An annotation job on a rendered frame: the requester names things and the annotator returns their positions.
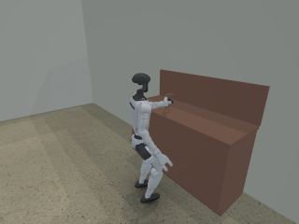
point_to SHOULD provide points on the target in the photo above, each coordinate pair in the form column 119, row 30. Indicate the right robot forearm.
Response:
column 149, row 143

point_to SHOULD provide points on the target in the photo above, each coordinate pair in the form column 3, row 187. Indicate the robot right thigh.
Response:
column 146, row 154

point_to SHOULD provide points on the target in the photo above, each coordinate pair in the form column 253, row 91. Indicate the right robot hand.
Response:
column 162, row 160

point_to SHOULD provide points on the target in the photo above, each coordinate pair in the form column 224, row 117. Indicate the counter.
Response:
column 208, row 133

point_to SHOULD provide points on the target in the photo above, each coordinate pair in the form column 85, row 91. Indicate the right robot foot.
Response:
column 152, row 197

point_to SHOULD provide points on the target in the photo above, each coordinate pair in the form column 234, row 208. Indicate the robot left upper arm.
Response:
column 153, row 105

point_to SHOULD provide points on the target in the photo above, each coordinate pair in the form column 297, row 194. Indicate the left robot forearm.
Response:
column 164, row 103

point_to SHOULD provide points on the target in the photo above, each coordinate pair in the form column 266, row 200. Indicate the robot right upper arm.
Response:
column 145, row 110

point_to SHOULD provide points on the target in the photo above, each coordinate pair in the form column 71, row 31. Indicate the left robot hand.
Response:
column 166, row 99

